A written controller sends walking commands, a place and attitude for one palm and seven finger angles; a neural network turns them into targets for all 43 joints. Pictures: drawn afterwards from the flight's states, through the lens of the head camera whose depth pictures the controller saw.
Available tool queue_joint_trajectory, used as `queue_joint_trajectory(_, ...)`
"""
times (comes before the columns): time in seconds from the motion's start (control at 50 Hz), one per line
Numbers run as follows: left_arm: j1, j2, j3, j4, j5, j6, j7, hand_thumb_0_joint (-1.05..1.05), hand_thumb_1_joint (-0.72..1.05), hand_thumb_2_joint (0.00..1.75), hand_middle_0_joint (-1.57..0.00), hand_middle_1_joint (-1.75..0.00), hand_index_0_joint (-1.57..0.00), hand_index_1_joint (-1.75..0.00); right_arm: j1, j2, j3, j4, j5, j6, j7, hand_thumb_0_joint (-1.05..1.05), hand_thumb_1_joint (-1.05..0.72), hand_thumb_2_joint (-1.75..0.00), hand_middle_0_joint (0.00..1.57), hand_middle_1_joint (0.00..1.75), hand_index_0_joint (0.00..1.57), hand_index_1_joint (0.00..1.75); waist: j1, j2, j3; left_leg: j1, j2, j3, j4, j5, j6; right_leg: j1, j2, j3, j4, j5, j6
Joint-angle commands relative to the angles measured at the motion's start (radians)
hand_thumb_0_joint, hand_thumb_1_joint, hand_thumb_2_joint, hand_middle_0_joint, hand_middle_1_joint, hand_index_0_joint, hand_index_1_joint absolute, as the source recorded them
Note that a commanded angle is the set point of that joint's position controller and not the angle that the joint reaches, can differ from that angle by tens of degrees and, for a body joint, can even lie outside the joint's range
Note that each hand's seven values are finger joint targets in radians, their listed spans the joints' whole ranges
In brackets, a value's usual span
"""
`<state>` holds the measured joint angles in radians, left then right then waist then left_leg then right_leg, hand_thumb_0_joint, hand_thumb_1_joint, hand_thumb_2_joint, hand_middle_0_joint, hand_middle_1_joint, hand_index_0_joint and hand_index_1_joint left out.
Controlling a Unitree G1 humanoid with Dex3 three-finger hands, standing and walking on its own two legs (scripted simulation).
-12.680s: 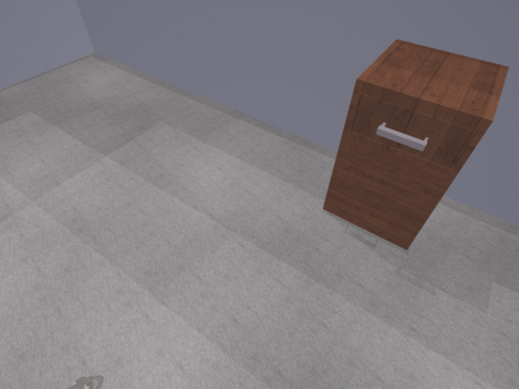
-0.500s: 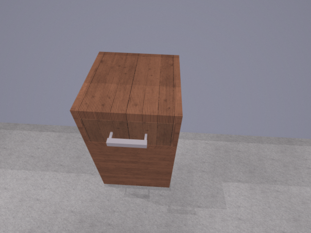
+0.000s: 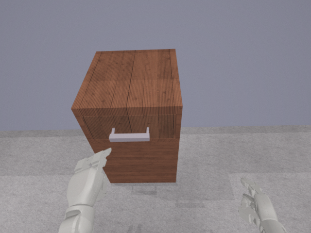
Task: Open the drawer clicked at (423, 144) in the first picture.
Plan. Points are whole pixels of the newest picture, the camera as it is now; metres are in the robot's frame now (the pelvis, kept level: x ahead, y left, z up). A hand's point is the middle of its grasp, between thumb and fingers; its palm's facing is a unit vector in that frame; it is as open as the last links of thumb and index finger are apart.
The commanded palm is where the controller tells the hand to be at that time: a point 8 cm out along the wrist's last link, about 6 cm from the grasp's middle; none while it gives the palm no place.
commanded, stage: raise the hand with hooked fingers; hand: left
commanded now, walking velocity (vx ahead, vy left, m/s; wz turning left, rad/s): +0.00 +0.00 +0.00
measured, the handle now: (130, 133) +0.54 +0.15 -0.17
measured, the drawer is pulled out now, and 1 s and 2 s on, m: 0.00 0.00 0.00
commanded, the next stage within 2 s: move the hooked fingers above the handle in 1.56 s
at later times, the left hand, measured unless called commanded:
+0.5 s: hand (83, 182) +0.25 +0.21 +0.01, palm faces +0.02 -0.15 -0.99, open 11.1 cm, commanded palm +0.21 +0.22 +0.06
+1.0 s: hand (66, 156) +0.28 +0.24 +0.07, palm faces +0.07 -0.08 -0.99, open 13.6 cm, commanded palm +0.26 +0.25 +0.13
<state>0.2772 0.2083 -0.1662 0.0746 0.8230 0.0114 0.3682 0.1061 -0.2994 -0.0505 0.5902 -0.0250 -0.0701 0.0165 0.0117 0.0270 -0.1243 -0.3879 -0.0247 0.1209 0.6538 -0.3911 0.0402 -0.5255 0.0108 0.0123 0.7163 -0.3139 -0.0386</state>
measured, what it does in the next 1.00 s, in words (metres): stands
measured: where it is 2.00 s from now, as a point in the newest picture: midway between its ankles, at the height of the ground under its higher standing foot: outside the picture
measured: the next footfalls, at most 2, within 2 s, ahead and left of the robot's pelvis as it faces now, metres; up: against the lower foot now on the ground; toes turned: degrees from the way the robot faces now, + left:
none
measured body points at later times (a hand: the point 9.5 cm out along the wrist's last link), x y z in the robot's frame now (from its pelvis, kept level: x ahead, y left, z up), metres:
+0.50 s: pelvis -0.01 +0.00 +0.00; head +0.02 -0.03 +0.45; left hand +0.24 +0.21 +0.06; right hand +0.19 -0.18 -0.11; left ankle -0.04 +0.09 -0.72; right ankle +0.03 -0.09 -0.72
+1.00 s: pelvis +0.01 +0.00 +0.02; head +0.02 -0.03 +0.46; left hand +0.27 +0.24 +0.13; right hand +0.23 -0.20 -0.08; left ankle -0.04 +0.09 -0.72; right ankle +0.03 -0.10 -0.72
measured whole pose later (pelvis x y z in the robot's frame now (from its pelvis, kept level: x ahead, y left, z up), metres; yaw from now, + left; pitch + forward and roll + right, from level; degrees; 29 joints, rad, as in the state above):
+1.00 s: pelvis +0.01 +0.00 +0.02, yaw +3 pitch +3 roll +1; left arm -0.01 0.40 -0.12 0.08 0.99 0.08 0.20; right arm 0.08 -0.24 0.00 0.60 0.00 0.13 -0.02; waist 0.08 0.07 -0.03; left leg -0.23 -0.03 0.06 0.51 -0.32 0.04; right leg -0.33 0.01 -0.04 0.54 -0.26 -0.03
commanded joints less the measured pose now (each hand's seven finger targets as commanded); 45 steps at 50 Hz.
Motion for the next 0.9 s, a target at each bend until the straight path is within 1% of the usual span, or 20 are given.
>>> queue_joint_trajectory(0.0, 0.238, 0.161, 0.115, -0.101, 0.208, -0.034, 0.068, 0.00, 0.48, 0.72, -0.23, -0.57, -0.23, -0.57, -0.141, -0.048, 0.000, -0.228, 0.005, 0.102, 0.051, 0.00, -0.90, -0.90, 0.20, 0.30, 0.20, 0.30, 0.138, -0.169, -0.020, -0.157, -0.036, -0.092, -0.049, 0.220, -0.040, 0.185, -0.001, 0.107, -0.075, 0.142, -0.057)
queue_joint_trajectory(0.04, 0.099, 0.164, 0.104, -0.201, 0.271, -0.016, 0.120, 0.00, 0.43, 0.70, -0.23, -0.60, -0.23, -0.60, -0.154, -0.023, 0.001, -0.257, -0.007, 0.146, 0.054, 0.00, -0.90, -0.90, 0.20, 0.30, 0.20, 0.30, 0.132, 0.015, -0.070, -0.111, -0.043, -0.087, -0.023, 0.226, -0.035, 0.156, 0.011, 0.119, -0.040, 0.155, -0.070)
queue_joint_trajectory(0.06, 0.041, 0.170, 0.104, -0.238, 0.289, -0.010, 0.145, 0.00, 0.41, 0.69, -0.24, -0.62, -0.24, -0.62, -0.147, -0.015, 0.002, -0.264, -0.009, 0.158, 0.048, 0.00, -0.90, -0.90, 0.20, 0.30, 0.20, 0.30, 0.126, 0.085, -0.114, -0.072, -0.040, -0.090, -0.007, 0.254, -0.033, 0.140, 0.019, 0.122, -0.025, 0.197, -0.075)
queue_joint_trajectory(0.08, -0.023, 0.185, 0.110, -0.261, 0.309, -0.007, 0.170, 0.00, 0.39, 0.68, -0.24, -0.63, -0.24, -0.63, -0.130, -0.009, 0.001, -0.260, -0.015, 0.163, 0.041, 0.00, -0.90, -0.90, 0.20, 0.30, 0.20, 0.30, 0.116, 0.111, -0.177, -0.045, -0.035, -0.097, 0.017, 0.286, -0.033, 0.123, 0.027, 0.135, -0.003, 0.233, -0.074)
queue_joint_trajectory(0.12, -0.147, 0.203, 0.120, -0.320, 0.338, -0.002, 0.218, 0.00, 0.34, 0.66, -0.24, -0.66, -0.24, -0.66, -0.122, -0.005, 0.000, -0.244, -0.030, 0.167, 0.025, 0.00, -0.90, -0.90, 0.20, 0.30, 0.20, 0.30, 0.083, 0.105, -0.255, -0.002, -0.027, -0.132, 0.067, 0.296, -0.028, 0.078, 0.029, 0.157, 0.017, 0.230, -0.064)
queue_joint_trajectory(0.18, -0.291, 0.198, 0.098, -0.312, 0.361, -0.013, 0.238, 0.00, 0.27, 0.63, -0.25, -0.70, -0.25, -0.70, -0.137, -0.006, 0.001, -0.210, -0.044, 0.154, 0.018, 0.00, -0.90, -0.90, 0.20, 0.30, 0.20, 0.30, 0.023, 0.067, -0.233, 0.017, -0.019, -0.159, 0.123, 0.264, -0.025, -0.042, 0.018, 0.143, 0.017, 0.151, -0.048)
queue_joint_trajectory(0.2, -0.345, 0.179, 0.073, -0.307, 0.356, -0.016, 0.232, 0.00, 0.25, 0.62, -0.25, -0.72, -0.25, -0.72, -0.140, -0.003, 0.003, -0.196, -0.051, 0.154, 0.013, 0.00, -0.90, -0.90, 0.20, 0.30, 0.20, 0.30, -0.002, 0.011, -0.194, 0.000, -0.018, -0.167, 0.127, 0.228, -0.019, -0.069, 0.018, 0.134, 0.002, 0.115, -0.041)
queue_joint_trajectory(0.22, -0.344, 0.170, 0.058, -0.282, 0.332, -0.022, 0.221, 0.00, 0.22, 0.61, -0.25, -0.74, -0.25, -0.74, -0.146, -0.011, 0.001, -0.194, -0.049, 0.148, 0.006, 0.00, -0.90, -0.90, 0.20, 0.30, 0.20, 0.30, -0.016, 0.009, -0.162, -0.009, -0.019, -0.160, 0.121, 0.187, -0.009, -0.064, 0.015, 0.110, -0.015, 0.094, -0.031)
queue_joint_trajectory(0.26, -0.333, 0.131, 0.009, -0.248, 0.266, -0.004, 0.171, 0.00, 0.18, 0.59, -0.25, -0.76, -0.25, -0.76, -0.143, -0.012, 0.004, -0.191, -0.036, 0.135, -0.004, 0.00, -0.90, -0.90, 0.20, 0.30, 0.20, 0.30, -0.026, -0.011, -0.171, -0.015, -0.019, -0.153, 0.086, 0.157, 0.000, 0.004, 0.008, 0.066, -0.043, 0.095, -0.017)
queue_joint_trajectory(0.3, -0.282, 0.108, -0.011, -0.196, 0.214, 0.044, 0.103, 0.00, 0.13, 0.57, -0.25, -0.80, -0.25, -0.80, -0.152, -0.014, 0.009, -0.187, -0.025, 0.137, -0.016, 0.00, -0.90, -0.90, 0.20, 0.30, 0.20, 0.30, -0.016, -0.053, -0.162, -0.026, -0.019, -0.153, 0.043, 0.169, 0.001, 0.083, 0.009, 0.050, -0.073, 0.132, -0.013)
queue_joint_trajectory(0.38, -0.169, 0.214, 0.070, -0.122, 0.206, 0.107, -0.017, 0.00, 0.04, 0.53, -0.26, -0.86, -0.26, -0.86, -0.153, -0.012, 0.041, -0.192, 0.001, 0.152, -0.029, 0.00, -0.90, -0.90, 0.20, 0.30, 0.20, 0.30, 0.056, -0.178, -0.118, -0.080, -0.012, -0.123, -0.048, 0.164, -0.008, 0.238, -0.007, 0.070, -0.127, 0.127, -0.006)
queue_joint_trajectory(0.4, -0.144, 0.254, 0.117, -0.099, 0.206, 0.103, -0.028, 0.00, 0.01, 0.52, -0.26, -0.87, -0.26, -0.87, -0.151, -0.018, 0.049, -0.190, 0.003, 0.150, -0.032, 0.00, -0.90, -0.90, 0.20, 0.30, 0.20, 0.30, 0.076, -0.159, -0.104, -0.095, -0.010, -0.123, -0.069, 0.161, -0.010, 0.263, -0.008, 0.078, -0.126, 0.123, -0.011)
queue_joint_trajectory(0.46, -0.144, 0.280, 0.148, -0.134, 0.231, 0.068, -0.038, 0.00, -0.06, 0.49, -0.27, -0.92, -0.27, -0.92, -0.142, -0.009, 0.056, -0.184, 0.004, 0.141, -0.027, 0.00, -0.90, -0.90, 0.20, 0.30, 0.20, 0.30, 0.098, -0.068, -0.090, -0.073, -0.007, -0.125, -0.105, 0.228, -0.019, 0.306, -0.007, 0.076, -0.120, 0.202, -0.024)
queue_joint_trajectory(0.52, -0.214, 0.310, 0.188, -0.261, 0.240, 0.039, -0.008, 0.00, -0.13, 0.46, -0.27, -0.96, -0.27, -0.96, -0.132, -0.012, 0.037, -0.187, -0.006, 0.138, -0.026, 0.00, -0.90, -0.90, 0.20, 0.30, 0.20, 0.30, 0.104, 0.037, -0.163, -0.011, -0.004, -0.133, -0.119, 0.291, -0.017, 0.346, -0.007, 0.079, -0.120, 0.253, -0.033)
queue_joint_trajectory(0.56, -0.241, 0.300, 0.190, -0.314, 0.228, 0.015, 0.012, 0.00, -0.17, 0.44, -0.28, -0.99, -0.28, -0.99, -0.116, -0.016, 0.020, -0.175, -0.010, 0.132, -0.023, 0.00, -0.90, -0.90, 0.20, 0.30, 0.20, 0.30, 0.088, 0.055, -0.197, 0.037, -0.003, -0.138, -0.113, 0.351, -0.017, 0.340, -0.004, 0.073, -0.120, 0.296, -0.034)
queue_joint_trajectory(0.6, -0.290, 0.299, 0.195, -0.341, 0.213, -0.001, 0.029, 0.00, -0.22, 0.42, -0.28, -1.02, -0.28, -1.02, -0.115, -0.023, 0.008, -0.166, -0.012, 0.126, -0.026, 0.00, -0.90, -0.90, 0.20, 0.30, 0.20, 0.30, 0.063, 0.012, -0.194, 0.058, -0.001, -0.146, -0.106, 0.375, -0.012, 0.321, -0.003, 0.069, -0.127, 0.314, -0.029)
queue_joint_trajectory(0.66, -0.311, 0.271, 0.163, -0.260, 0.204, 0.004, 0.033, 0.00, -0.29, 0.39, -0.29, -1.07, -0.29, -1.07, -0.100, -0.033, -0.003, -0.138, -0.004, 0.123, -0.026, 0.00, -0.90, -0.90, 0.20, 0.30, 0.20, 0.30, 0.041, -0.024, -0.126, 0.063, 0.001, -0.137, -0.117, 0.330, -0.013, 0.264, -0.005, 0.043, -0.151, 0.261, -0.020)
queue_joint_trajectory(0.7, -0.358, 0.274, 0.151, -0.223, 0.203, 0.028, 0.016, 0.00, -0.34, 0.37, -0.29, -1.10, -0.29, -1.10, -0.108, -0.041, -0.006, -0.134, 0.005, 0.127, -0.026, 0.00, -0.90, -0.90, 0.20, 0.30, 0.20, 0.30, 0.038, -0.042, -0.110, 0.063, 0.002, -0.137, -0.133, 0.312, -0.012, 0.262, -0.005, 0.033, -0.167, 0.231, -0.020)
queue_joint_trajectory(0.82, -0.429, 0.335, 0.148, -0.219, 0.192, 0.083, -0.080, 0.00, -0.48, 0.31, -0.30, -1.18, -0.30, -1.18, -0.119, -0.044, 0.002, -0.134, 0.020, 0.143, -0.036, 0.00, -0.90, -0.90, 0.20, 0.30, 0.20, 0.30, 0.071, 0.010, -0.160, 0.125, -0.001, -0.128, -0.181, 0.362, -0.019, 0.363, -0.013, 0.025, -0.192, 0.274, -0.019)
queue_joint_trajectory(0.88, -0.458, 0.362, 0.168, -0.209, 0.179, 0.074, -0.122, 0.00, -0.50, 0.30, -0.30, -1.20, -0.30, -1.20, -0.126, -0.040, 0.013, -0.133, 0.022, 0.149, -0.041, 0.00, -0.90, -0.90, 0.20, 0.30, 0.20, 0.30, 0.071, -0.026, -0.126, 0.126, -0.001, -0.126, -0.202, 0.380, -0.018, 0.389, -0.011, 0.024, -0.213, 0.306, -0.016)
